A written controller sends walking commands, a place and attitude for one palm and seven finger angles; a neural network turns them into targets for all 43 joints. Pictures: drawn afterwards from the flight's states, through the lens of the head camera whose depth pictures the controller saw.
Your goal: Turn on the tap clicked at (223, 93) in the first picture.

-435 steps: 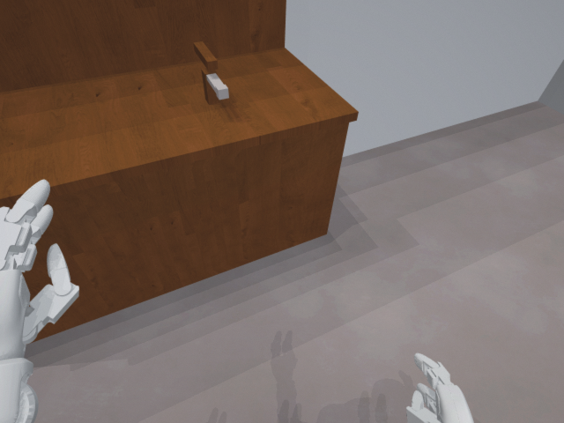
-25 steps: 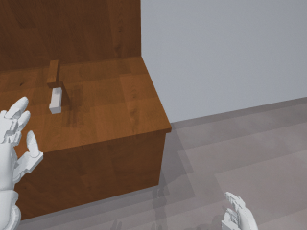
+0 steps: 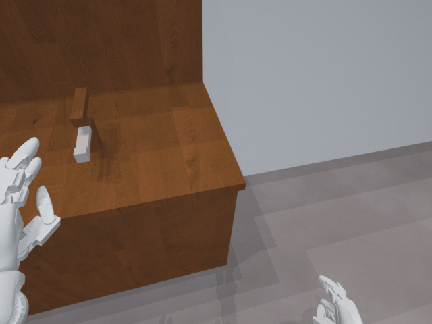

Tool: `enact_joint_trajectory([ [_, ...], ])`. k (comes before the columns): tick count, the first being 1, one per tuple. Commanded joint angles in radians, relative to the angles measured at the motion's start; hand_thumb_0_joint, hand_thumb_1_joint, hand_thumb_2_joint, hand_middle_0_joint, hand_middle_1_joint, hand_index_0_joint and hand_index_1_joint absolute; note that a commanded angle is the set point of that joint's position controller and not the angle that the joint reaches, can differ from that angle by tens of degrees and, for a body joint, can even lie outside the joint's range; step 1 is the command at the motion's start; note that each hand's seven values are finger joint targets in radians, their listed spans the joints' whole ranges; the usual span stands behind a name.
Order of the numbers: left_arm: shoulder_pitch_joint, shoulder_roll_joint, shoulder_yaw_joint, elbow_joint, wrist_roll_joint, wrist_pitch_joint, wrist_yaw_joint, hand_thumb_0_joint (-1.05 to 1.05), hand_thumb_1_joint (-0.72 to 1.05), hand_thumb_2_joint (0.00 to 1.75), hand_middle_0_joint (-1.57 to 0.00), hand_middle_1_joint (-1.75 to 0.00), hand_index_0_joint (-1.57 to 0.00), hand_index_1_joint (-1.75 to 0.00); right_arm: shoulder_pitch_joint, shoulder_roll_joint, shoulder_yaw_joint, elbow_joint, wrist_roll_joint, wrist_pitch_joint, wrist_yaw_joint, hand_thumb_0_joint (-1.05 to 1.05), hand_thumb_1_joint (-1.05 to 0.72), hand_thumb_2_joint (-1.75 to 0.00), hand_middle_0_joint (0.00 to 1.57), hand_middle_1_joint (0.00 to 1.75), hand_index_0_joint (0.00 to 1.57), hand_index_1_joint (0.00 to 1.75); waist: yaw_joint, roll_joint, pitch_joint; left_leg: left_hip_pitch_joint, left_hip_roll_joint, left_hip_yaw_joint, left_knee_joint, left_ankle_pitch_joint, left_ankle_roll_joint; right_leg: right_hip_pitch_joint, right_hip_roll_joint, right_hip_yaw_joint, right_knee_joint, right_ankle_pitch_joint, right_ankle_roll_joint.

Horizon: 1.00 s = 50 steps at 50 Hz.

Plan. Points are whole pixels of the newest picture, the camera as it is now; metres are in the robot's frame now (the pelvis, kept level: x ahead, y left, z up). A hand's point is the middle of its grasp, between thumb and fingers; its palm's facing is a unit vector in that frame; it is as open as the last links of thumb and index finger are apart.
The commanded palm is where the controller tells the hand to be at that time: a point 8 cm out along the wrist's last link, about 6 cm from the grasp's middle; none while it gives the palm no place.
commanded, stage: shuffle to correct the standing spot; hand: left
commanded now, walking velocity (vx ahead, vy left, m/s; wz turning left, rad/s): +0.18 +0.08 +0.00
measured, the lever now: (82, 154) +0.46 +0.36 +0.02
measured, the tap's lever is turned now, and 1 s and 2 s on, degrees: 0 0 0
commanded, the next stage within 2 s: come to a stop and stand still in 0.62 s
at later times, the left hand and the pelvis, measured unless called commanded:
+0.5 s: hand (84, 174) +0.29 +0.23 +0.17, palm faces +0.36 -0.83 -0.41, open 7.4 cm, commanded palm +0.24 +0.27 +0.17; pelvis +0.07 +0.00 -0.02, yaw -2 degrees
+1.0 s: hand (61, 143) +0.35 +0.30 +0.17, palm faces +0.42 -0.81 -0.40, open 7.4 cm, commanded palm +0.30 +0.32 +0.17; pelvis +0.13 +0.05 -0.01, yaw -3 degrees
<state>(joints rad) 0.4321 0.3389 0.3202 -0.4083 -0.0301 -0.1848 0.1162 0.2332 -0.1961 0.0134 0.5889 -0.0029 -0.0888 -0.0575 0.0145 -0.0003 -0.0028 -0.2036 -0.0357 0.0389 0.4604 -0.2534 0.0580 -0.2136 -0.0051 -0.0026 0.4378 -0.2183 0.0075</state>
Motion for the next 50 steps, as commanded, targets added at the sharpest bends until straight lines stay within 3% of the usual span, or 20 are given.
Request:
enact_joint_trajectory([
  [1,-0.132,0.173,0.108,-0.223,-0.003,-0.066,0.027,0.00,0.90,0.90,-0.20,-0.30,-0.20,-0.30,-0.113,-0.130,-0.054,-0.149,0.000,-0.054,-0.014,0.00,-0.90,-0.90,0.20,0.30,0.20,0.30,-0.006,0.053,-0.030,-0.145,0.097,-0.134,-0.110,-0.234,0.002,0.045,-0.017,0.063,0.006,-0.095,-0.053],
  [8,-0.145,0.187,0.120,-0.234,-0.010,-0.079,0.026,0.00,0.90,0.90,-0.20,-0.30,-0.20,-0.30,-0.103,-0.130,-0.059,-0.141,0.011,-0.049,-0.001,0.00,-0.90,-0.90,0.20,0.30,0.20,0.30,-0.014,0.003,-0.092,-0.056,0.070,-0.053,0.122,0.077,-0.019,0.018,-0.075,0.163,0.110,0.132,-0.112],
  [16,-0.024,0.213,0.182,-0.307,-0.014,-0.086,0.025,0.00,0.90,0.90,-0.20,-0.30,-0.20,-0.30,-0.097,-0.127,-0.059,-0.167,0.009,-0.035,0.024,0.00,-0.90,-0.90,0.20,0.30,0.20,0.30,-0.015,0.144,-0.107,0.061,0.179,-0.145,0.147,0.579,0.011,-0.039,0.020,-0.059,0.190,0.006,-0.060],
  [17,-0.008,0.217,0.198,-0.293,-0.014,-0.085,0.029,0.00,0.90,0.90,-0.20,-0.30,-0.20,-0.30,-0.102,-0.132,-0.063,-0.171,0.015,-0.030,0.028,0.00,-0.90,-0.90,0.20,0.30,0.20,0.30,0.004,0.060,-0.134,-0.107,0.141,-0.077,0.285,0.569,-0.012,0.169,-0.003,-0.010,0.124,0.195,-0.095],
  [18,0.009,0.238,0.216,-0.278,-0.019,-0.087,0.034,0.00,0.90,0.90,-0.20,-0.30,-0.20,-0.30,-0.106,-0.125,-0.070,-0.173,0.024,-0.028,0.031,0.00,-0.90,-0.90,0.20,0.30,0.20,0.30,0.015,-0.161,-0.171,-0.308,0.051,0.025,0.580,0.449,-0.034,0.349,-0.144,0.227,0.071,0.487,-0.179],
  [19,-0.009,0.235,0.220,-0.279,-0.035,-0.105,0.038,0.00,0.90,0.90,-0.20,-0.30,-0.20,-0.30,-0.118,-0.135,-0.085,-0.181,0.031,-0.038,0.042,0.00,-0.90,-0.90,0.20,0.30,0.20,0.30,0.028,-0.299,-0.145,-0.577,-0.031,0.027,0.829,-0.111,-0.058,0.495,-0.310,0.459,0.047,0.750,-0.299],
  [20,0.004,0.243,0.232,-0.271,-0.039,-0.121,0.040,0.00,0.90,0.90,-0.20,-0.30,-0.20,-0.30,-0.115,-0.148,-0.080,-0.168,0.028,-0.038,0.050,0.00,-0.90,-0.90,0.20,0.30,0.20,0.30,0.035,-0.184,-0.103,-0.672,0.014,-0.096,0.924,-0.283,-0.045,0.462,-0.371,0.513,0.038,0.711,-0.310],
  [23,0.003,0.201,0.183,-0.297,-0.014,-0.144,0.031,0.00,0.90,0.90,-0.20,-0.30,-0.20,-0.30,-0.105,-0.111,-0.053,-0.145,0.017,-0.018,0.062,0.00,-0.90,-0.90,0.20,0.30,0.20,0.30,0.007,-0.018,0.003,-0.558,0.138,-0.146,0.674,-0.198,-0.036,0.191,-0.326,0.296,0.003,0.479,-0.215],
  [26,-0.098,0.218,0.179,-0.315,-0.013,-0.138,0.033,0.00,0.90,0.90,-0.20,-0.30,-0.20,-0.30,-0.126,-0.089,-0.055,-0.130,0.016,-0.034,0.038,0.00,-0.90,-0.90,0.20,0.30,0.20,0.30,0.004,-0.114,-0.049,-0.100,0.064,0.056,0.246,0.078,-0.033,-0.013,-0.199,0.052,0.036,0.407,-0.123],
  [28,-0.108,0.221,0.178,-0.314,-0.011,-0.117,0.031,0.00,0.90,0.90,-0.20,-0.30,-0.20,-0.30,-0.112,-0.100,-0.077,-0.132,0.023,-0.051,0.018,0.00,-0.90,-0.90,0.20,0.30,0.20,0.30,-0.023,-0.005,-0.118,0.174,-0.007,0.094,0.084,0.225,-0.022,-0.065,-0.140,0.025,0.237,0.385,-0.075],
  [30,-0.146,0.210,0.168,-0.351,-0.020,-0.111,0.026,0.00,0.90,0.90,-0.20,-0.30,-0.20,-0.30,-0.107,-0.140,-0.095,-0.151,0.029,-0.054,0.017,0.00,-0.90,-0.90,0.20,0.30,0.20,0.30,-0.032,0.312,-0.198,0.309,0.282,-0.308,-0.019,0.317,0.132,-0.260,0.000,-0.026,0.696,-0.257,-0.005],
  [31,-0.153,0.212,0.166,-0.298,-0.007,-0.113,0.027,0.00,0.90,0.90,-0.20,-0.30,-0.20,-0.30,-0.088,-0.138,-0.096,-0.147,0.025,-0.062,0.023,0.00,-0.90,-0.90,0.20,0.30,0.20,0.30,-0.022,0.217,-0.157,0.159,0.319,-0.446,-0.091,0.231,0.203,-0.301,0.039,0.018,0.845,-0.363,-0.011],
  [33,-0.151,0.259,0.204,-0.298,-0.008,-0.102,0.023,0.00,0.90,0.90,-0.20,-0.30,-0.20,-0.30,-0.145,-0.123,-0.081,-0.136,0.015,-0.064,0.025,0.00,-0.90,-0.90,0.20,0.30,0.20,0.30,-0.015,0.192,-0.082,-0.071,0.316,-0.440,-0.141,0.002,0.242,-0.289,-0.048,0.049,0.853,-0.346,-0.009],
  [37,-0.005,0.246,0.237,-0.347,-0.023,-0.115,0.018,0.00,0.90,0.90,-0.20,-0.30,-0.20,-0.30,-0.143,-0.107,-0.056,-0.132,0.024,-0.068,0.033,0.00,-0.90,-0.90,0.20,0.30,0.20,0.30,0.018,0.162,-0.112,-0.382,0.215,-0.193,-0.060,-0.269,0.101,0.123,-0.045,-0.015,0.257,-0.255,-0.036],
  [38,0.011,0.238,0.236,-0.336,-0.020,-0.109,0.016,0.00,0.90,0.90,-0.20,-0.30,-0.20,-0.30,-0.136,-0.097,-0.049,-0.137,0.025,-0.060,0.035,0.00,-0.90,-0.90,0.20,0.30,0.20,0.30,0.020,0.048,-0.084,-0.444,0.145,-0.109,0.074,-0.311,0.037,0.181,-0.064,0.031,0.054,-0.187,-0.054],
  [40,0.001,0.264,0.260,-0.268,-0.031,-0.089,0.020,0.00,0.90,0.90,-0.20,-0.30,-0.20,-0.30,-0.121,-0.096,-0.039,-0.135,0.015,-0.048,0.041,0.00,-0.90,-0.90,0.20,0.30,0.20,0.30,0.001,-0.267,-0.016,-0.413,0.001,0.000,0.612,-0.214,-0.061,-0.021,-0.383,0.558,-0.282,-0.188,-0.208],
  [42,-0.068,0.211,0.202,-0.276,-0.046,-0.072,0.016,0.00,0.90,0.90,-0.20,-0.30,-0.20,-0.30,-0.105,-0.112,-0.054,-0.133,0.032,-0.073,0.049,0.00,-0.90,-0.90,0.20,0.30,0.20,0.30,-0.024,-0.234,-0.003,-0.424,0.049,-0.066,0.677,-0.162,-0.080,0.040,-0.350,0.439,-0.161,0.258,-0.243],
  [45,-0.076,0.203,0.197,-0.189,-0.012,-0.074,0.034,0.00,0.90,0.90,-0.20,-0.30,-0.20,-0.30,-0.134,-0.081,-0.026,-0.104,0.014,-0.076,0.022,0.00,-0.90,-0.90,0.20,0.30,0.20,0.30,0.003,-0.153,-0.051,-0.208,0.063,-0.004,0.201,-0.116,-0.045,0.096,-0.225,0.151,0.029,0.506,-0.136],
  [47,-0.090,0.153,0.136,-0.173,-0.006,-0.073,0.035,0.00,0.90,0.90,-0.20,-0.30,-0.20,-0.30,-0.121,-0.085,-0.038,-0.101,0.006,-0.083,0.010,0.00,-0.90,-0.90,0.20,0.30,0.20,0.30,-0.006,-0.024,-0.130,0.063,0.030,0.035,-0.049,0.178,-0.034,0.054,-0.136,0.062,0.121,0.378,-0.066],
  [50,-0.168,0.156,0.078,-0.267,0.000,-0.064,0.031,0.00,0.90,0.90,-0.20,-0.30,-0.20,-0.30,-0.118,-0.136,-0.071,-0.148,0.034,-0.077,0.011,0.00,-0.90,-0.90,0.20,0.30,0.20,0.30,0.007,0.077,-0.141,0.226,0.271,-0.199,-0.053,0.495,0.061,-0.146,-0.048,0.021,0.269,-0.145,-0.011],
])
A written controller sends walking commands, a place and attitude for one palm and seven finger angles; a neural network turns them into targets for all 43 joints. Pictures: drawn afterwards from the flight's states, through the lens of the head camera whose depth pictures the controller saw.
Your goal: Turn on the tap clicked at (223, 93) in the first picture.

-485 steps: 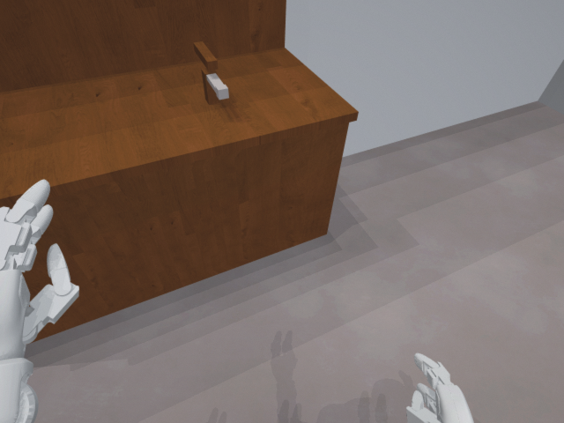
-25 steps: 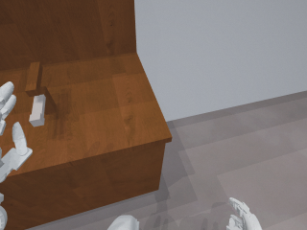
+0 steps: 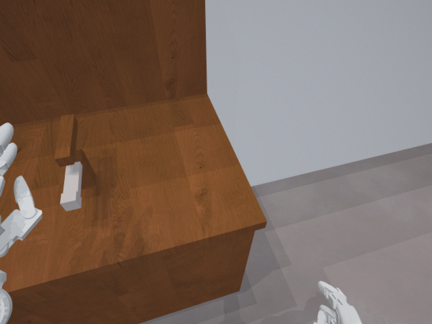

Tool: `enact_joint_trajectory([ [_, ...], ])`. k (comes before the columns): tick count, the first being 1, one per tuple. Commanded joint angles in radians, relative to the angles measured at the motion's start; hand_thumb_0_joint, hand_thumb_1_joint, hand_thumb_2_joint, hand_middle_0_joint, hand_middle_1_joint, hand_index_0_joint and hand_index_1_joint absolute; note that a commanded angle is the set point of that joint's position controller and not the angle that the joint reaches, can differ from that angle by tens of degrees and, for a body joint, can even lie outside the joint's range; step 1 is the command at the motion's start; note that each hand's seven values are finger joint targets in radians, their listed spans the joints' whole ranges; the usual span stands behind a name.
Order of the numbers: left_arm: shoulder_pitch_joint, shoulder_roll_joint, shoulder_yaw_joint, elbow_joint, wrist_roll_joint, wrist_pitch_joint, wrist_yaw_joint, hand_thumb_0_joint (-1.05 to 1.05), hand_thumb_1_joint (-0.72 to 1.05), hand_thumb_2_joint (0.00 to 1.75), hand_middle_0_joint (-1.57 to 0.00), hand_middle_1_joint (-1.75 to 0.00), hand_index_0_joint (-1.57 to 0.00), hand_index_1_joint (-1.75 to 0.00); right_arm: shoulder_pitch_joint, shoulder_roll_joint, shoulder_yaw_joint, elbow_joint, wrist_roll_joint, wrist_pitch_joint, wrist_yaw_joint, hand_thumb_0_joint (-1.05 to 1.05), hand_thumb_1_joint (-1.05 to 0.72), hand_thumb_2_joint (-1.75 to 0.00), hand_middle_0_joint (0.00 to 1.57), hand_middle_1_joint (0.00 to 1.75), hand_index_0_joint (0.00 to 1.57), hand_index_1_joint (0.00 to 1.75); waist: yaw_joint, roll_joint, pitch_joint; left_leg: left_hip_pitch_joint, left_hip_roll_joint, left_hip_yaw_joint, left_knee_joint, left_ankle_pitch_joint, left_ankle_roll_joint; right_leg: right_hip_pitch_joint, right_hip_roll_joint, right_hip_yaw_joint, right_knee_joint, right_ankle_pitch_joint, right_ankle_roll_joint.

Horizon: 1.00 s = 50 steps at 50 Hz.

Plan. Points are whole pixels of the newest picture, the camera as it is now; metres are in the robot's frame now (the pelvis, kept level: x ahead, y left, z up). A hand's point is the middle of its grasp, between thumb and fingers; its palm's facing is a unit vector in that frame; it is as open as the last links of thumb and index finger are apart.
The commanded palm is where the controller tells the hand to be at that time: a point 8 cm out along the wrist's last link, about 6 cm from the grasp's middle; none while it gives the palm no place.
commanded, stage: come to a stop and stand still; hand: left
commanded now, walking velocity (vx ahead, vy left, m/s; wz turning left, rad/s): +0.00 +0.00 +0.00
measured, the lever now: (71, 200) +0.31 +0.32 +0.03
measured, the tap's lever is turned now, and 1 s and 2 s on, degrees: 0 0 0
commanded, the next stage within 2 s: look again from close up in 0.86 s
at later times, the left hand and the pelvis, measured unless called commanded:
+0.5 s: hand (25, 201) +0.22 +0.28 +0.18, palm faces +0.42 -0.84 -0.34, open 7.4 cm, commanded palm +0.14 +0.30 +0.19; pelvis -0.02 +0.02 +0.01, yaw -1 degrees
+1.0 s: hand (5, 229) +0.19 +0.29 +0.17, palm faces +0.38 -0.86 -0.34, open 7.4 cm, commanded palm +0.12 +0.32 +0.19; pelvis -0.04 +0.04 +0.01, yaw +0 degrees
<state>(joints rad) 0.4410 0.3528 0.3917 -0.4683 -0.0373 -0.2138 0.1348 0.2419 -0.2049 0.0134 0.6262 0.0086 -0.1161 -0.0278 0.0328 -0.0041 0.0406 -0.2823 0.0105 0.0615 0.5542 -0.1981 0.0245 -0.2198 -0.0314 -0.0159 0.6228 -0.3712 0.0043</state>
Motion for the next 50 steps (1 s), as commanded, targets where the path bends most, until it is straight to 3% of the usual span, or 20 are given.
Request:
enact_joint_trajectory([
  [1,-0.122,0.131,0.010,-0.185,0.013,-0.019,0.015,0.00,0.90,0.90,-0.20,-0.30,-0.20,-0.30,-0.132,-0.105,-0.056,-0.188,0.008,-0.049,-0.020,0.00,-0.90,-0.90,0.20,0.30,0.20,0.30,-0.013,0.144,-0.156,0.250,0.218,-0.261,-0.168,0.480,0.112,-0.143,0.000,0.013,0.077,-0.049,-0.003],
  [2,-0.152,0.159,0.021,-0.264,0.017,-0.015,0.014,0.00,0.90,0.90,-0.20,-0.30,-0.20,-0.30,-0.148,-0.103,-0.048,-0.188,-0.004,-0.050,-0.019,0.00,-0.90,-0.90,0.20,0.30,0.20,0.30,-0.019,0.224,-0.145,0.172,0.222,-0.279,-0.210,0.439,0.101,-0.087,-0.017,0.008,0.064,-0.057,-0.004],
  [3,-0.155,0.179,0.040,-0.317,0.023,-0.022,0.017,0.00,0.90,0.90,-0.20,-0.30,-0.20,-0.30,-0.151,-0.099,-0.043,-0.189,-0.007,-0.053,-0.018,0.00,-0.90,-0.90,0.20,0.30,0.20,0.30,-0.013,0.222,-0.141,0.124,0.209,-0.246,-0.197,0.399,0.092,-0.023,-0.024,0.007,-0.012,-0.016,-0.011],
  [5,-0.087,0.233,0.101,-0.367,0.025,-0.030,0.026,0.00,0.90,0.90,-0.20,-0.30,-0.20,-0.30,-0.148,-0.107,-0.045,-0.194,0.003,-0.052,-0.018,0.00,-0.90,-0.90,0.20,0.30,0.20,0.30,-0.011,0.131,-0.165,0.053,0.154,-0.176,-0.130,0.293,0.048,0.106,-0.017,-0.002,-0.180,0.179,-0.017],
  [8,0.040,0.194,0.115,-0.309,-0.005,-0.028,0.023,0.00,0.90,0.90,-0.20,-0.30,-0.20,-0.30,-0.120,-0.112,-0.059,-0.200,0.010,-0.033,-0.021,0.00,-0.90,-0.90,0.20,0.30,0.20,0.30,-0.026,0.029,-0.211,0.052,0.075,-0.106,-0.077,0.228,0.000,0.148,-0.044,0.069,-0.205,0.412,-0.047],
  [12,0.016,0.179,0.106,-0.214,-0.017,-0.011,0.018,0.00,0.90,0.90,-0.20,-0.30,-0.20,-0.30,-0.123,-0.107,-0.051,-0.194,0.008,-0.013,-0.038,0.00,-0.90,-0.90,0.20,0.30,0.20,0.30,-0.027,0.096,-0.195,0.098,0.100,-0.101,-0.125,0.253,-0.001,0.102,-0.032,0.059,-0.209,0.413,-0.026],
  [15,-0.050,0.149,0.053,-0.183,-0.015,0.006,0.011,0.00,0.90,0.90,-0.20,-0.30,-0.20,-0.30,-0.135,-0.105,-0.046,-0.194,0.010,-0.013,-0.047,0.00,-0.90,-0.90,0.20,0.30,0.20,0.30,-0.026,0.055,-0.164,0.108,0.103,-0.100,-0.148,0.209,0.000,0.085,-0.024,0.044,-0.232,0.384,-0.017],
  [16,-1.027,0.904,0.601,-0.304,0.127,-0.098,0.000,0.00,0.90,0.90,-0.20,-0.30,-0.20,-0.30,-0.030,-0.169,-0.085,-0.187,-0.050,-0.069,-0.031,0.00,-0.90,-0.90,0.20,0.30,0.20,0.30,0.029,-0.088,0.087,-0.059,0.096,-0.032,0.003,0.193,0.007,-0.143,-0.090,0.139,-0.370,0.417,-0.013],
  [17,-0.465,0.278,0.162,0.254,0.035,-0.048,-0.046,0.00,0.90,0.90,-0.20,-0.30,-0.20,-0.30,-0.105,-0.037,-0.037,-0.114,-0.007,-0.069,-0.019,0.00,-0.90,-0.90,0.20,0.30,0.20,0.30,-0.014,-0.104,-0.091,0.113,0.005,-0.066,-0.038,0.204,-0.011,-0.098,-0.113,0.196,-0.267,0.475,-0.101],
  [18,-0.335,0.170,0.058,0.172,0.029,-0.052,-0.059,0.00,0.90,0.90,-0.20,-0.30,-0.20,-0.30,-0.060,-0.133,-0.082,-0.182,0.007,-0.080,-0.014,0.00,-0.90,-0.90,0.20,0.30,0.20,0.30,0.009,0.017,-0.122,0.186,0.034,-0.020,-0.057,0.238,-0.013,-0.042,-0.077,0.218,-0.265,0.595,-0.048],
  [20,-0.230,0.055,-0.083,-0.059,-0.007,-0.059,-0.057,0.00,0.90,0.90,-0.20,-0.30,-0.20,-0.30,-0.104,-0.114,-0.078,-0.193,0.026,-0.085,0.016,0.00,-0.90,-0.90,0.20,0.30,0.20,0.30,0.002,0.158,-0.233,0.249,0.072,-0.053,-0.113,0.350,0.018,0.054,-0.040,0.096,-0.168,0.438,-0.023],
  [22,-0.148,0.128,-0.038,-0.183,0.001,-0.056,-0.040,0.00,0.90,0.90,-0.20,-0.30,-0.20,-0.30,-0.113,-0.128,-0.083,-0.224,0.015,-0.085,0.035,0.00,-0.90,-0.90,0.20,0.30,0.20,0.30,0.014,0.081,-0.240,0.206,0.104,-0.094,-0.128,0.334,0.029,0.057,-0.021,0.068,-0.159,0.327,-0.013],
  [24,-0.104,0.183,0.026,-0.223,0.000,-0.057,-0.026,0.00,0.90,0.90,-0.20,-0.30,-0.20,-0.30,-0.128,-0.128,-0.074,-0.234,0.010,-0.082,0.033,0.00,-0.90,-0.90,0.20,0.30,0.20,0.30,0.012,0.006,-0.203,0.112,0.085,-0.095,-0.148,0.148,0.012,0.065,-0.019,0.075,-0.206,0.233,-0.019],
  [25,-0.077,0.243,0.096,-0.230,-0.005,-0.060,-0.012,0.00,0.90,0.90,-0.20,-0.30,-0.20,-0.30,-0.144,-0.126,-0.069,-0.228,0.013,-0.077,0.027,0.00,-0.90,-0.90,0.20,0.30,0.20,0.30,0.012,0.014,-0.181,0.097,0.077,-0.085,-0.163,0.050,0.008,0.049,-0.018,0.070,-0.222,0.187,-0.021],
  [27,-0.081,0.244,0.131,-0.215,-0.014,-0.073,-0.010,0.00,0.90,0.90,-0.20,-0.30,-0.20,-0.30,-0.144,-0.118,-0.061,-0.241,0.005,-0.073,0.007,0.00,-0.90,-0.90,0.20,0.30,0.20,0.30,0.001,0.000,-0.127,0.045,0.060,-0.102,-0.188,-0.093,0.005,0.014,-0.019,0.077,-0.263,0.097,-0.029],
  [30,-0.132,0.287,0.183,-0.209,-0.017,-0.092,-0.010,0.00,0.90,0.90,-0.20,-0.30,-0.20,-0.30,-0.146,-0.115,-0.054,-0.231,0.004,-0.071,-0.017,0.00,-0.90,-0.90,0.20,0.30,0.20,0.30,-0.009,0.063,-0.074,0.019,0.072,-0.124,-0.226,-0.199,0.008,-0.017,-0.010,0.069,-0.284,0.032,-0.028],
  [34,-0.186,0.201,0.092,-0.174,-0.001,-0.109,-0.022,0.00,0.90,0.90,-0.20,-0.30,-0.20,-0.30,-0.117,-0.119,-0.053,-0.215,0.003,-0.099,-0.016,0.00,-0.90,-0.90,0.20,0.30,0.20,0.30,-0.010,0.140,-0.083,0.009,0.094,-0.140,-0.282,-0.304,0.015,0.018,0.011,0.052,-0.249,0.030,-0.024],
  [36,-0.184,0.172,0.057,-0.159,0.008,-0.104,-0.024,0.00,0.90,0.90,-0.20,-0.30,-0.20,-0.30,-0.117,-0.123,-0.050,-0.206,0.003,-0.115,-0.014,0.00,-0.90,-0.90,0.20,0.30,0.20,0.30,-0.007,0.121,-0.089,-0.017,0.112,-0.155,-0.309,-0.345,0.023,0.051,0.015,0.034,-0.223,0.050,-0.018],
  [44,-0.187,0.162,0.040,-0.167,0.030,-0.088,-0.017,0.00,0.90,0.90,-0.20,-0.30,-0.20,-0.30,-0.111,-0.122,-0.051,-0.185,-0.005,-0.115,0.000,0.00,-0.90,-0.90,0.20,0.30,0.20,0.30,-0.011,0.052,-0.086,0.022,0.074,-0.131,-0.256,-0.268,0.004,0.019,0.009,0.060,-0.305,0.058,-0.021],
  [50,-0.169,0.195,0.086,-0.209,0.020,-0.088,-0.018,0.00,0.90,0.90,-0.20,-0.30,-0.20,-0.30,-0.130,-0.110,-0.046,-0.192,-0.002,-0.106,-0.005,0.00,-0.90,-0.90,0.20,0.30,0.20,0.30,-0.009,0.120,-0.115,0.055,0.087,-0.135,-0.269,-0.198,0.000,0.050,0.017,0.032,-0.277,0.130,-0.015],
])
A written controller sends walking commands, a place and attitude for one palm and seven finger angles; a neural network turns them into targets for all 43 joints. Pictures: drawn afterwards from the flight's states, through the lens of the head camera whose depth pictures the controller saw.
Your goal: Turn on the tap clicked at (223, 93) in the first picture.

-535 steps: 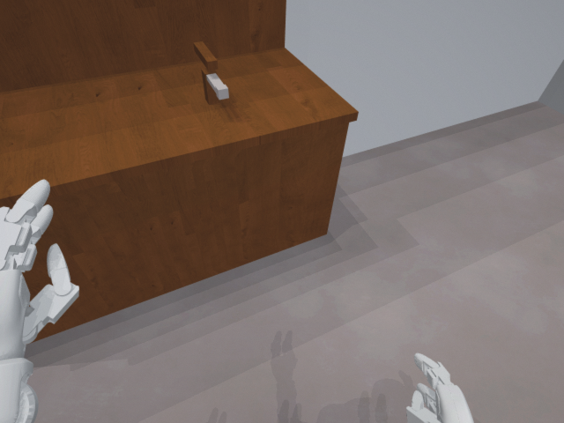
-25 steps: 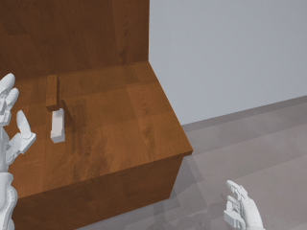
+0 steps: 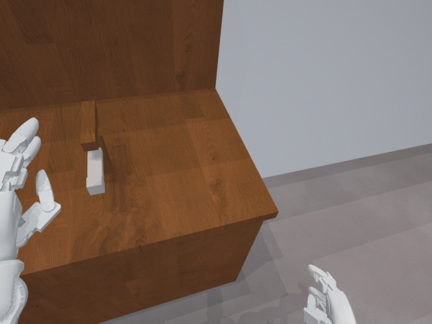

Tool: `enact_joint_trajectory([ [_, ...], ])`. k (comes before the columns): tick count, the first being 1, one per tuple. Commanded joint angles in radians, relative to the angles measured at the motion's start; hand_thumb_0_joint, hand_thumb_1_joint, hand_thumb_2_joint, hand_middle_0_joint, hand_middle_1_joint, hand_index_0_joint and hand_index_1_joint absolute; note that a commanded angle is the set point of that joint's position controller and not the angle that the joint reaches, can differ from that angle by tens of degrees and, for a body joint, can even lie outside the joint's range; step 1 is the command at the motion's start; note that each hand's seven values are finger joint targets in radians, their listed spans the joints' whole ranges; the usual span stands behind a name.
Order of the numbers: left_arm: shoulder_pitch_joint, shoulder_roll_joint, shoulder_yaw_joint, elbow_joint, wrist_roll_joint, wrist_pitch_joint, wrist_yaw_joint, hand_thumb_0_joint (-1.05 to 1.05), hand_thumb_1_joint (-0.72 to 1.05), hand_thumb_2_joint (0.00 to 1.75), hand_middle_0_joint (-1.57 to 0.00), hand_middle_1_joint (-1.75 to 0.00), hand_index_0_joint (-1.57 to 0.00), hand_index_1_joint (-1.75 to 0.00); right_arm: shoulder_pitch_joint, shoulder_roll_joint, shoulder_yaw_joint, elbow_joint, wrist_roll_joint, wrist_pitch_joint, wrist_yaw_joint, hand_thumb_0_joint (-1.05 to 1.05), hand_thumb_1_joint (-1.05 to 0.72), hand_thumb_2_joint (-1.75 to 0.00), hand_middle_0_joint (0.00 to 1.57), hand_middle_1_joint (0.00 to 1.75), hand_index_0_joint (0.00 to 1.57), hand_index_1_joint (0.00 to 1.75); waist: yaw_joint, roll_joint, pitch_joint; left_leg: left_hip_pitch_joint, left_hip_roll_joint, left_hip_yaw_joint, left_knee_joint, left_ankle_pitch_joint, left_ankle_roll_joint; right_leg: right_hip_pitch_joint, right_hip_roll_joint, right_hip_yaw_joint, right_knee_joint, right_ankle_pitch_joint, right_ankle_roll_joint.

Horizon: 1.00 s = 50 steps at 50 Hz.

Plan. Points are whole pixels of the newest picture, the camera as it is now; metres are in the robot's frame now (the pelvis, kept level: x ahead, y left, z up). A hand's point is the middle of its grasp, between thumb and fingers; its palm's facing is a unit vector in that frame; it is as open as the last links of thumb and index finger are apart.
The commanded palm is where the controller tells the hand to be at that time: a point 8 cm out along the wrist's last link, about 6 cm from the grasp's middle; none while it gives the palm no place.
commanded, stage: look again from close up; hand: left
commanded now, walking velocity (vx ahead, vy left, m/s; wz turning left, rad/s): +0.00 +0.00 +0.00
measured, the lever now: (95, 185) +0.35 +0.28 +0.02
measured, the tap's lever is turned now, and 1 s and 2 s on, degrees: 0 0 0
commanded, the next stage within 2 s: come to a stop and stand still in 0.18 s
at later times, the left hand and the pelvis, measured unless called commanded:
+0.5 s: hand (39, 159) +0.26 +0.27 +0.21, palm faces +0.47 -0.75 -0.47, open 7.4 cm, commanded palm +0.16 +0.27 +0.18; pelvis +0.01 -0.01 -0.01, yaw +2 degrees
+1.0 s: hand (54, 187) +0.25 +0.26 +0.17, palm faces +0.34 -0.83 -0.45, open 7.4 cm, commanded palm +0.17 +0.29 +0.18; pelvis +0.03 +0.00 -0.01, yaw +3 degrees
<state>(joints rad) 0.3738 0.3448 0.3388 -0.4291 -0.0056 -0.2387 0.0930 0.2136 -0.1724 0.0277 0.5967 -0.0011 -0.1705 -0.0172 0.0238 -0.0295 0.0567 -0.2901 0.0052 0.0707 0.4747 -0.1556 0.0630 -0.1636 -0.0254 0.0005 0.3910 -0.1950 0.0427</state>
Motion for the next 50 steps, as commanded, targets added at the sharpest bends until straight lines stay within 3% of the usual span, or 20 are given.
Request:
enact_joint_trajectory([
  [1,-0.086,0.178,0.123,-0.231,-0.014,-0.062,0.021,0.00,0.90,0.90,-0.20,-0.30,-0.20,-0.30,-0.093,-0.144,-0.059,-0.162,0.004,-0.049,-0.017,0.00,-0.90,-0.90,0.20,0.30,0.20,0.30,-0.002,0.128,-0.135,0.056,0.095,-0.152,-0.195,-0.237,-0.038,0.003,0.015,0.013,-0.040,-0.039,-0.053],
  [11,-0.062,0.155,0.097,-0.210,-0.020,-0.042,0.020,0.00,0.90,0.90,-0.20,-0.30,-0.20,-0.30,-0.091,-0.148,-0.063,-0.161,0.009,-0.033,-0.017,0.00,-0.90,-0.90,0.20,0.30,0.20,0.30,-0.006,0.092,-0.131,0.089,0.087,-0.121,-0.155,-0.116,-0.042,-0.007,0.000,0.018,-0.057,0.029,-0.051],
  [19,-0.054,0.180,0.115,-0.272,-0.025,-0.043,0.029,0.00,0.90,0.90,-0.20,-0.30,-0.20,-0.30,-0.098,-0.147,-0.069,-0.175,0.015,-0.024,-0.022,0.00,-0.90,-0.90,0.20,0.30,0.20,0.30,-0.004,0.124,-0.165,0.123,0.086,-0.125,-0.138,-0.031,-0.043,0.015,-0.010,0.020,-0.041,0.072,-0.055],
  [20,-0.958,0.989,0.375,-0.602,0.022,-0.194,0.040,0.00,0.90,0.90,-0.20,-0.30,-0.20,-0.30,0.029,-0.217,0.106,-0.282,0.085,0.009,-0.097,0.00,-0.90,-0.90,0.20,0.30,0.20,0.30,-0.060,0.361,-0.115,-0.099,0.071,-0.152,-0.144,-0.331,-0.006,0.118,0.062,0.001,0.109,-0.113,0.027],
  [21,-0.543,0.416,0.334,-0.181,0.032,-0.121,0.029,0.00,0.90,0.90,-0.20,-0.30,-0.20,-0.30,-0.042,-0.081,-0.022,-0.221,0.046,-0.018,-0.089,0.00,-0.90,-0.90,0.20,0.30,0.20,0.30,0.012,0.193,-0.115,-0.035,0.162,-0.242,-0.144,-0.330,-0.009,-0.128,-0.004,-0.018,0.142,-0.233,-0.037],
  [22,-0.377,0.360,0.232,-0.034,0.015,-0.086,0.028,0.00,0.90,0.90,-0.20,-0.30,-0.20,-0.30,-0.095,-0.159,-0.023,-0.162,0.014,-0.025,-0.048,0.00,-0.90,-0.90,0.20,0.30,0.20,0.30,0.015,0.189,-0.086,0.012,0.117,-0.198,-0.176,-0.302,-0.026,-0.127,0.014,-0.022,0.100,-0.186,-0.066],
  [23,-0.299,0.394,0.266,-0.047,0.000,-0.086,0.028,0.00,0.90,0.90,-0.20,-0.30,-0.20,-0.30,-0.065,-0.196,-0.054,-0.169,0.004,-0.035,-0.026,0.00,-0.90,-0.90,0.20,0.30,0.20,0.30,0.019,0.150,-0.118,0.002,0.102,-0.164,-0.119,-0.286,-0.038,-0.131,-0.013,0.007,0.042,-0.123,-0.074],
  [25,-0.095,0.294,0.180,-0.021,-0.053,-0.088,0.008,0.00,0.90,0.90,-0.20,-0.30,-0.20,-0.30,-0.069,-0.184,-0.048,-0.145,0.010,-0.045,0.011,0.00,-0.90,-0.90,0.20,0.30,0.20,0.30,0.020,0.061,-0.170,0.069,0.063,-0.128,-0.040,-0.155,-0.039,-0.133,-0.050,0.066,-0.010,-0.049,-0.095],
  [26,0.010,0.294,0.193,-0.059,-0.061,-0.094,0.006,0.00,0.90,0.90,-0.20,-0.30,-0.20,-0.30,-0.007,-0.202,-0.069,-0.151,0.009,-0.042,0.026,0.00,-0.90,-0.90,0.20,0.30,0.20,0.30,0.028,-0.025,-0.174,0.071,0.060,-0.122,-0.001,-0.082,-0.043,-0.127,-0.069,0.070,-0.025,0.042,-0.096],
  [28,0.066,0.275,0.167,-0.159,-0.091,-0.112,0.000,0.00,0.90,0.90,-0.20,-0.30,-0.20,-0.30,-0.014,-0.197,-0.070,-0.149,0.020,-0.059,0.049,0.00,-0.90,-0.90,0.20,0.30,0.20,0.30,0.031,-0.072,-0.186,0.110,0.044,-0.101,0.035,0.028,-0.038,-0.126,-0.093,0.082,-0.015,0.167,-0.094],
  [29,0.076,0.270,0.165,-0.170,-0.100,-0.119,0.001,0.00,0.90,0.90,-0.20,-0.30,-0.20,-0.30,-0.009,-0.196,-0.071,-0.140,0.022,-0.068,0.053,0.00,-0.90,-0.90,0.20,0.30,0.20,0.30,0.029,-0.074,-0.195,0.119,0.043,-0.101,0.032,0.047,-0.037,-0.122,-0.095,0.075,-0.007,0.179,-0.089],
  [30,0.055,0.291,0.180,-0.186,-0.106,-0.122,0.010,0.00,0.90,0.90,-0.20,-0.30,-0.20,-0.30,-0.045,-0.202,-0.065,-0.137,0.027,-0.076,0.053,0.00,-0.90,-0.90,0.20,0.30,0.20,0.30,0.027,-0.015,-0.218,0.155,0.046,-0.110,0.009,0.079,-0.039,-0.132,-0.082,0.069,0.020,0.159,-0.087],
  [34,-0.033,0.329,0.214,-0.183,-0.091,-0.148,0.019,0.00,0.90,0.90,-0.20,-0.30,-0.20,-0.30,-0.030,-0.200,-0.069,-0.093,0.012,-0.074,0.038,0.00,-0.90,-0.90,0.20,0.30,0.20,0.30,0.015,0.017,-0.180,0.098,0.045,-0.126,0.003,0.086,-0.036,-0.095,-0.084,0.057,0.021,0.198,-0.078],
  [35,-0.079,0.387,0.254,-0.220,-0.086,-0.146,0.026,0.00,0.90,0.90,-0.20,-0.30,-0.20,-0.30,-0.060,-0.208,-0.070,-0.093,0.015,-0.071,0.033,0.00,-0.90,-0.90,0.20,0.30,0.20,0.30,0.015,0.052,-0.217,0.129,0.048,-0.131,0.001,0.107,-0.032,-0.094,-0.080,0.062,0.041,0.193,-0.077],
  [36,-0.085,0.346,0.225,-0.223,-0.081,-0.149,0.023,0.00,0.90,0.90,-0.20,-0.30,-0.20,-0.30,-0.033,-0.197,-0.073,-0.078,0.009,-0.066,0.027,0.00,-0.90,-0.90,0.20,0.30,0.20,0.30,0.010,0.062,-0.224,0.126,0.054,-0.133,0.003,0.167,-0.028,-0.063,-0.082,0.042,0.055,0.233,-0.073],
  [38,-0.084,0.347,0.213,-0.268,-0.081,-0.145,0.021,0.00,0.90,0.90,-0.20,-0.30,-0.20,-0.30,-0.025,-0.197,-0.071,-0.085,0.016,-0.069,0.032,0.00,-0.90,-0.90,0.20,0.30,0.20,0.30,0.013,0.129,-0.263,0.177,0.063,-0.147,0.016,0.314,-0.021,-0.050,-0.073,0.026,0.094,0.267,-0.064],
  [40,-0.046,0.351,0.212,-0.313,-0.081,-0.132,0.025,0.00,0.90,0.90,-0.20,-0.30,-0.20,-0.30,-0.042,-0.197,-0.077,-0.093,0.023,-0.078,0.042,0.00,-0.90,-0.90,0.20,0.30,0.20,0.30,0.016,0.176,-0.304,0.267,0.090,-0.173,0.010,0.456,-0.017,-0.095,-0.056,0.007,0.147,0.150,-0.052],
  [42,-0.022,0.334,0.195,-0.348,-0.079,-0.129,0.023,0.00,0.90,0.90,-0.20,-0.30,-0.20,-0.30,-0.022,-0.195,-0.082,-0.101,0.015,-0.077,0.052,0.00,-0.90,-0.90,0.20,0.30,0.20,0.30,0.013,0.200,-0.267,0.266,0.126,-0.191,0.009,0.491,-0.016,-0.139,-0.058,-0.010,0.145,-0.009,-0.046],
  [46,0.059,0.290,0.202,-0.310,-0.089,-0.123,0.015,0.00,0.90,0.90,-0.20,-0.30,-0.20,-0.30,-0.018,-0.197,-0.089,-0.110,0.017,-0.071,0.058,0.00,-0.90,-0.90,0.20,0.30,0.20,0.30,0.011,0.102,-0.234,0.177,0.108,-0.180,0.009,0.353,-0.033,-0.083,-0.059,-0.004,0.074,0.068,-0.058],
  [50,0.087,0.308,0.242,-0.241,-0.107,-0.112,0.003,0.00,0.90,0.90,-0.20,-0.30,-0.20,-0.30,-0.062,-0.202,-0.097,-0.133,0.036,-0.061,0.039,0.00,-0.90,-0.90,0.20,0.30,0.20,0.30,0.004,0.076,-0.225,0.165,0.089,-0.169,-0.024,0.226,-0.043,-0.075,-0.070,0.022,0.053,0.135,-0.061],
])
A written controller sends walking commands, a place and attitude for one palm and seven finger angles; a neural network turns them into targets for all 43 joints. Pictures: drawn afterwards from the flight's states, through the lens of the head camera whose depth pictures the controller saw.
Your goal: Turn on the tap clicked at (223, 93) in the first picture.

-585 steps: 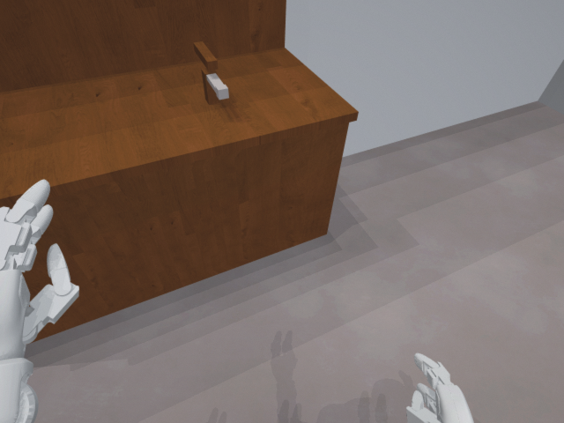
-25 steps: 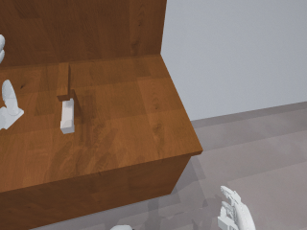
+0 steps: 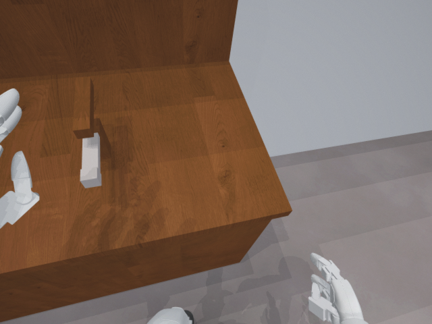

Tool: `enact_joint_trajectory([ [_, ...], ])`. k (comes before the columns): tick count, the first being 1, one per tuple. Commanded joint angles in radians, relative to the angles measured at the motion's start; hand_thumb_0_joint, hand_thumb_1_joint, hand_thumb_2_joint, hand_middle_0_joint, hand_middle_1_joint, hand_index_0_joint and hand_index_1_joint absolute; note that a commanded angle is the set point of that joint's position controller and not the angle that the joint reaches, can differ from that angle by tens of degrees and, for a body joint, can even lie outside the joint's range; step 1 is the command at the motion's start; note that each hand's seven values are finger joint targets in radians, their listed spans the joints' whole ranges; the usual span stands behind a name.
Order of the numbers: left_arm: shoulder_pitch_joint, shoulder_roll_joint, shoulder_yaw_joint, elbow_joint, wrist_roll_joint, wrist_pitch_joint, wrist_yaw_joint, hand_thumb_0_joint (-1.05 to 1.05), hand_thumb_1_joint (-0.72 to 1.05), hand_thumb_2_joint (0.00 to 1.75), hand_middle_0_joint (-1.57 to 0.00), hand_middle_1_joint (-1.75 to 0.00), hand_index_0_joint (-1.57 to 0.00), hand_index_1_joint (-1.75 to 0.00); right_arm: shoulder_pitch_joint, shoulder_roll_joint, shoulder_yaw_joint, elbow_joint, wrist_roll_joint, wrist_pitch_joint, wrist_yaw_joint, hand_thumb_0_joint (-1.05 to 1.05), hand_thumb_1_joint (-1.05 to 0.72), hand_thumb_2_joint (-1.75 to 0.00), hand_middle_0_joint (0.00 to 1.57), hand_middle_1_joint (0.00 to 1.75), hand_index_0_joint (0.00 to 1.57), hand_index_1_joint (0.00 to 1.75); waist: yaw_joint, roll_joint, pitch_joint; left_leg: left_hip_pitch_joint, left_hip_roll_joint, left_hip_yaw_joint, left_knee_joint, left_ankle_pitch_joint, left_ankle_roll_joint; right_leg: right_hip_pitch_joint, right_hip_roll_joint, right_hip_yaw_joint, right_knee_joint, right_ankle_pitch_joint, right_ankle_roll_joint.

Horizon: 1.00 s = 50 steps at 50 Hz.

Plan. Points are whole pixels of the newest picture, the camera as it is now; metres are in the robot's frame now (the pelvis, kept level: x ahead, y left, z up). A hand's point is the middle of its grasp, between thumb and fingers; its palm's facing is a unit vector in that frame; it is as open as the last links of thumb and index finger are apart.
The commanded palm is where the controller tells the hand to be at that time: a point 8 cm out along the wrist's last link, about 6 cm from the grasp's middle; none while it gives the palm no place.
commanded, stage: come to a stop and stand still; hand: left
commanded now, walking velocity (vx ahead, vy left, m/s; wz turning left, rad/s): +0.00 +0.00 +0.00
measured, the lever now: (91, 177) +0.34 +0.26 +0.03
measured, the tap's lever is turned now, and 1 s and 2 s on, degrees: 0 0 0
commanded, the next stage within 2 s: look again from close up in 0.56 s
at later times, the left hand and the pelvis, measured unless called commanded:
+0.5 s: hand (20, 229) +0.20 +0.25 +0.16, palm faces +0.29 -0.88 -0.38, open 7.4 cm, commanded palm +0.14 +0.29 +0.18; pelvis -0.03 +0.01 +0.01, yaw -1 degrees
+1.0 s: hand (30, 227) +0.20 +0.24 +0.16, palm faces +0.29 -0.88 -0.37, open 7.4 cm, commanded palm +0.14 +0.28 +0.18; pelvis -0.03 +0.01 +0.01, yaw -2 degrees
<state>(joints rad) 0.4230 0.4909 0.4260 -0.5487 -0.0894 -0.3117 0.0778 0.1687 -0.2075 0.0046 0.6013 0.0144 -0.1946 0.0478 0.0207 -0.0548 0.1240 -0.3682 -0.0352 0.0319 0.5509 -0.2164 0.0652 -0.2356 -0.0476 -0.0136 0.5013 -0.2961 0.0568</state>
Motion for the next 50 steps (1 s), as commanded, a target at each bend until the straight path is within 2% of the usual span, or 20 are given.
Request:
enact_joint_trajectory([
  [1,0.036,0.110,0.115,-0.109,-0.028,-0.039,0.010,0.00,0.90,0.90,-0.20,-0.30,-0.20,-0.30,-0.003,-0.156,-0.067,-0.138,0.012,-0.029,-0.031,0.00,-0.90,-0.90,0.20,0.30,0.20,0.30,0.004,0.091,-0.281,0.230,0.127,-0.127,-0.112,0.251,-0.046,0.001,-0.045,0.024,-0.071,0.229,-0.071],
  [5,-0.005,0.142,0.125,-0.115,-0.023,-0.022,0.005,0.00,0.90,0.90,-0.20,-0.30,-0.20,-0.30,-0.046,-0.158,-0.064,-0.162,0.026,-0.027,-0.049,0.00,-0.90,-0.90,0.20,0.30,0.20,0.30,0.002,0.090,-0.260,0.229,0.128,-0.132,-0.148,0.139,-0.045,-0.007,-0.051,0.042,-0.101,0.194,-0.072],
  [6,-0.009,0.080,0.069,-0.114,-0.020,-0.022,-0.003,0.00,0.90,0.90,-0.20,-0.30,-0.20,-0.30,-0.034,-0.149,-0.058,-0.160,0.019,-0.021,-0.051,0.00,-0.90,-0.90,0.20,0.30,0.20,0.30,-0.002,0.079,-0.258,0.224,0.130,-0.127,-0.153,0.102,-0.042,-0.002,-0.046,0.032,-0.113,0.180,-0.071],
  [10,-0.052,0.128,0.090,-0.158,-0.003,-0.006,0.005,0.00,0.90,0.90,-0.20,-0.30,-0.20,-0.30,-0.068,-0.153,-0.054,-0.179,0.029,-0.026,-0.062,0.00,-0.90,-0.90,0.20,0.30,0.20,0.30,0.000,0.107,-0.245,0.219,0.133,-0.134,-0.180,0.025,-0.042,0.002,-0.046,0.042,-0.131,0.137,-0.071],
  [11,-0.048,0.069,0.041,-0.152,0.001,-0.007,0.001,0.00,0.90,0.90,-0.20,-0.30,-0.20,-0.30,-0.055,-0.144,-0.047,-0.175,0.020,-0.021,-0.063,0.00,-0.90,-0.90,0.20,0.30,0.20,0.30,-0.003,0.107,-0.240,0.206,0.137,-0.134,-0.188,0.001,-0.040,0.009,-0.039,0.028,-0.135,0.129,-0.070],
  [14,-0.060,0.086,0.048,-0.168,0.008,-0.002,0.003,0.00,0.90,0.90,-0.20,-0.30,-0.20,-0.30,-0.057,-0.143,-0.046,-0.187,0.023,-0.025,-0.067,0.00,-0.90,-0.90,0.20,0.30,0.20,0.30,-0.006,0.138,-0.221,0.181,0.139,-0.147,-0.205,-0.054,-0.042,0.014,-0.038,0.032,-0.144,0.088,-0.071],
  [15,-0.044,0.126,0.089,-0.161,0.012,0.005,0.012,0.00,0.90,0.90,-0.20,-0.30,-0.20,-0.30,-0.071,-0.149,-0.046,-0.188,0.026,-0.025,-0.070,0.00,-0.90,-0.90,0.20,0.30,0.20,0.30,0.001,0.134,-0.228,0.187,0.142,-0.146,-0.210,-0.060,-0.044,0.017,-0.036,0.030,-0.145,0.085,-0.070],
  [16,-0.043,0.067,0.041,-0.152,0.011,0.001,0.005,0.00,0.90,0.90,-0.20,-0.30,-0.20,-0.30,-0.061,-0.140,-0.040,-0.185,0.018,-0.019,-0.072,0.00,-0.90,-0.90,0.20,0.30,0.20,0.30,-0.003,0.124,-0.216,0.167,0.139,-0.141,-0.209,-0.089,-0.039,0.018,-0.033,0.025,-0.159,0.083,-0.069],
  [20,-0.038,0.102,0.070,-0.151,0.016,0.007,0.010,0.00,0.90,0.90,-0.20,-0.30,-0.20,-0.30,-0.067,-0.149,-0.044,-0.189,0.024,-0.023,-0.077,0.00,-0.90,-0.90,0.20,0.30,0.20,0.30,-0.006,0.148,-0.218,0.189,0.142,-0.141,-0.211,-0.091,-0.045,0.008,-0.035,0.034,-0.165,0.066,-0.073],
  [21,-0.036,0.058,0.035,-0.141,0.015,0.005,0.004,0.00,0.90,0.90,-0.20,-0.30,-0.20,-0.30,-0.057,-0.143,-0.037,-0.187,0.014,-0.018,-0.078,0.00,-0.90,-0.90,0.20,0.30,0.20,0.30,-0.006,0.144,-0.206,0.169,0.145,-0.148,-0.225,-0.116,-0.044,0.008,-0.027,0.025,-0.166,0.065,-0.070],
  [25,-0.035,0.091,0.062,-0.138,0.025,0.013,0.012,0.00,0.90,0.90,-0.20,-0.30,-0.20,-0.30,-0.067,-0.144,-0.037,-0.194,0.019,-0.022,-0.082,0.00,-0.90,-0.90,0.20,0.30,0.20,0.30,-0.002,0.139,-0.206,0.178,0.153,-0.155,-0.250,-0.154,-0.050,0.007,-0.023,0.026,-0.161,0.038,-0.067],
  [26,-0.038,0.049,0.026,-0.134,0.026,0.011,0.007,0.00,0.90,0.90,-0.20,-0.30,-0.20,-0.30,-0.056,-0.142,-0.034,-0.191,0.010,-0.016,-0.084,0.00,-0.90,-0.90,0.20,0.30,0.20,0.30,-0.005,0.128,-0.202,0.160,0.155,-0.153,-0.251,-0.168,-0.044,0.014,-0.017,0.024,-0.165,0.053,-0.066],
  [30,-0.043,0.084,0.056,-0.140,0.034,0.023,0.014,0.00,0.90,0.90,-0.20,-0.30,-0.20,-0.30,-0.062,-0.144,-0.034,-0.193,0.014,-0.018,-0.086,0.00,-0.90,-0.90,0.20,0.30,0.20,0.30,-0.004,0.126,-0.208,0.179,0.156,-0.148,-0.250,-0.159,-0.048,0.014,-0.019,0.032,-0.166,0.048,-0.068],
  [31,-0.050,0.041,0.017,-0.137,0.033,0.020,0.009,0.00,0.90,0.90,-0.20,-0.30,-0.20,-0.30,-0.053,-0.140,-0.030,-0.190,0.006,-0.014,-0.086,0.00,-0.90,-0.90,0.20,0.30,0.20,0.30,-0.008,0.114,-0.203,0.167,0.157,-0.150,-0.253,-0.171,-0.045,0.014,-0.014,0.025,-0.165,0.056,-0.067],
  [35,-0.049,0.076,0.047,-0.155,0.040,0.027,0.015,0.00,0.90,0.90,-0.20,-0.30,-0.20,-0.30,-0.062,-0.142,-0.032,-0.192,0.010,-0.016,-0.088,0.00,-0.90,-0.90,0.20,0.30,0.20,0.30,-0.005,0.151,-0.207,0.182,0.162,-0.146,-0.259,-0.170,-0.049,0.016,-0.015,0.032,-0.162,0.049,-0.069],
  [36,-0.053,0.035,0.013,-0.149,0.039,0.025,0.011,0.00,0.90,0.90,-0.20,-0.30,-0.20,-0.30,-0.052,-0.137,-0.028,-0.187,0.003,-0.014,-0.089,0.00,-0.90,-0.90,0.20,0.30,0.20,0.30,-0.006,0.137,-0.205,0.168,0.162,-0.148,-0.261,-0.174,-0.045,0.023,-0.008,0.024,-0.157,0.066,-0.067],
  [43,-0.054,0.036,0.014,-0.144,0.040,0.033,0.014,0.00,0.90,0.90,-0.20,-0.30,-0.20,-0.30,-0.048,-0.135,-0.030,-0.189,0.004,-0.012,-0.091,0.00,-0.90,-0.90,0.20,0.30,0.20,0.30,-0.010,0.143,-0.203,0.184,0.159,-0.130,-0.243,-0.137,-0.043,0.021,-0.015,0.039,-0.170,0.079,-0.072],
  [45,-0.043,0.069,0.044,-0.148,0.041,0.038,0.019,0.00,0.90,0.90,-0.20,-0.30,-0.20,-0.30,-0.060,-0.134,-0.030,-0.187,0.005,-0.011,-0.092,0.00,-0.90,-0.90,0.20,0.30,0.20,0.30,-0.005,0.132,-0.214,0.204,0.158,-0.129,-0.240,-0.108,-0.048,0.024,-0.015,0.037,-0.171,0.084,-0.072],
  [46,-0.044,0.031,0.011,-0.130,0.038,0.037,0.014,0.00,0.90,0.90,-0.20,-0.30,-0.20,-0.30,-0.055,-0.132,-0.027,-0.184,0.000,-0.007,-0.092,0.00,-0.90,-0.90,0.20,0.30,0.20,0.30,-0.008,0.109,-0.200,0.184,0.157,-0.128,-0.237,-0.117,-0.044,0.023,-0.013,0.036,-0.179,0.090,-0.071],
  [50,-0.045,0.059,0.035,-0.142,0.041,0.041,0.018,0.00,0.90,0.90,-0.20,-0.30,-0.20,-0.30,-0.062,-0.134,-0.029,-0.187,0.006,-0.006,-0.092,0.00,-0.90,-0.90,0.20,0.30,0.20,0.30,-0.005,0.153,-0.197,0.197,0.161,-0.134,-0.252,-0.118,-0.049,0.018,-0.012,0.038,-0.168,0.076,-0.072],
])
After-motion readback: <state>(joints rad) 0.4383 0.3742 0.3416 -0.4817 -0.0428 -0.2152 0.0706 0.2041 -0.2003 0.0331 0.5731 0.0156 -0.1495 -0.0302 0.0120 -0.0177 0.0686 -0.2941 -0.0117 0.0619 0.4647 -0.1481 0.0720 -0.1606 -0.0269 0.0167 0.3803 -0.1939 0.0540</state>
